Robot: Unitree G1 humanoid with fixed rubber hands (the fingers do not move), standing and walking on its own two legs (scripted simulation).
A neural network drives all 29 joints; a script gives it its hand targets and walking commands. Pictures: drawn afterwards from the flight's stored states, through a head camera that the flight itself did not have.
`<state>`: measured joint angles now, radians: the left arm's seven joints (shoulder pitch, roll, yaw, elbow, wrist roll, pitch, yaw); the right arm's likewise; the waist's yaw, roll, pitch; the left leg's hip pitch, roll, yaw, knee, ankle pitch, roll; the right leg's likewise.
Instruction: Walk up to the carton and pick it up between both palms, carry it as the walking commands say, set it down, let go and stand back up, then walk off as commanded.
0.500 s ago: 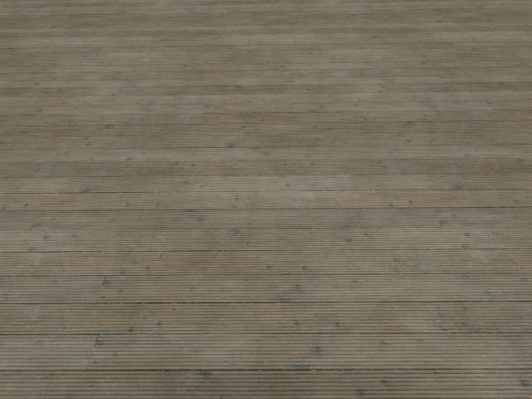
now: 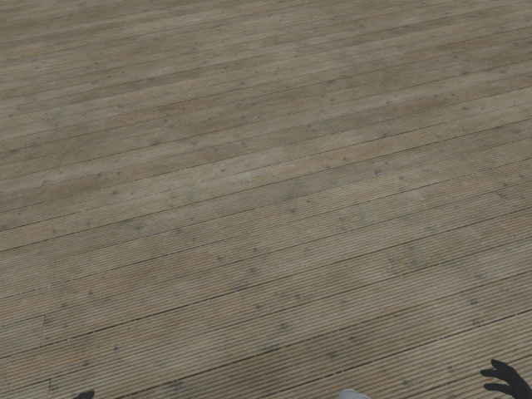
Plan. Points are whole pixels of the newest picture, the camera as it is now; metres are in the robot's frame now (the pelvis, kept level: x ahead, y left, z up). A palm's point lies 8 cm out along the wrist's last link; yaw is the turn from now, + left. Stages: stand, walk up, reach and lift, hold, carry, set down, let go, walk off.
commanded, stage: walk up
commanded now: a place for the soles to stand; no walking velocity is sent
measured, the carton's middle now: out of the picture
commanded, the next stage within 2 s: none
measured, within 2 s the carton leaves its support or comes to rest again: neither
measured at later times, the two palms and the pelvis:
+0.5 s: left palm (237, 251) +0.38 +0.11 -0.06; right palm out of the picture -0.08 -0.42 -0.07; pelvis +0.07 -0.09 +0.00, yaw -30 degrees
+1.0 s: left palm (372, 200) +0.52 -0.17 -0.08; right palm out of the picture -0.08 -0.46 -0.08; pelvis +0.18 -0.23 +0.00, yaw -58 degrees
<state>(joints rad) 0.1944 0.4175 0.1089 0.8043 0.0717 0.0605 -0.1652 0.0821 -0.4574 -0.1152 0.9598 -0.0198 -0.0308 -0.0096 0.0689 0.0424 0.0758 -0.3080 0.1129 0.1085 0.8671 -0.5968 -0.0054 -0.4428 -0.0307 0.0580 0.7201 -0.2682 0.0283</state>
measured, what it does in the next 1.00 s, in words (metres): steps to the right, turning right: left foot, then right foot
